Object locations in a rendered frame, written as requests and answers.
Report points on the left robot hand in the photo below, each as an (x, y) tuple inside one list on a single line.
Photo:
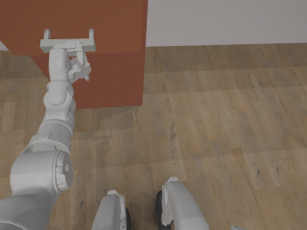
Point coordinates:
[(59, 64)]

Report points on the robot right foot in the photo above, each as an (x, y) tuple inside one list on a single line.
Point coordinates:
[(158, 203)]

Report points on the robot left upper arm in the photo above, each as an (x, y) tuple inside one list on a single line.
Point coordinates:
[(38, 179)]

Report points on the left robot forearm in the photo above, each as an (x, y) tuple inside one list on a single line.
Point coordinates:
[(56, 129)]

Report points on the cabinet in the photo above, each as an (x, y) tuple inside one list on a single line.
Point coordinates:
[(116, 79)]

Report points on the handle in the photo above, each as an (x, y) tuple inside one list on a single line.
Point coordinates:
[(46, 44)]

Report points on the drawer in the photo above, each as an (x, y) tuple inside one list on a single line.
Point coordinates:
[(117, 24)]

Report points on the robot left shin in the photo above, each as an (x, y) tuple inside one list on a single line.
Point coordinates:
[(123, 223)]

